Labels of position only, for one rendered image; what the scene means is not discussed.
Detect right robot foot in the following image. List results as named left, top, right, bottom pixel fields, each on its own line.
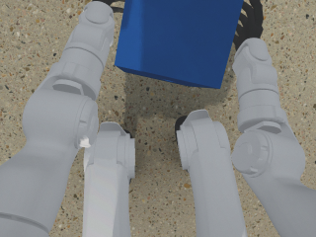
left=175, top=116, right=189, bottom=172

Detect robot left hand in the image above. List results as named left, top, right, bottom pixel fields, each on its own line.
left=92, top=0, right=125, bottom=13

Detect robot left forearm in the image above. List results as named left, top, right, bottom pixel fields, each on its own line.
left=22, top=1, right=115, bottom=136

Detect robot right forearm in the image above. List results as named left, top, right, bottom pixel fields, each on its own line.
left=232, top=38, right=299, bottom=143

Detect robot right upper arm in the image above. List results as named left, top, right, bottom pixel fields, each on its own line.
left=231, top=129, right=316, bottom=237

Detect robot right hand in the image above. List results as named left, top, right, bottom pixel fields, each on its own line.
left=233, top=0, right=264, bottom=51

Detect robot left upper arm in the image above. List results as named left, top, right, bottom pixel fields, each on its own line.
left=0, top=88, right=99, bottom=237

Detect carton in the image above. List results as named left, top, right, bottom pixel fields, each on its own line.
left=114, top=0, right=244, bottom=89

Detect robot right shin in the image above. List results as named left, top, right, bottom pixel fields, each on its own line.
left=183, top=109, right=231, bottom=154

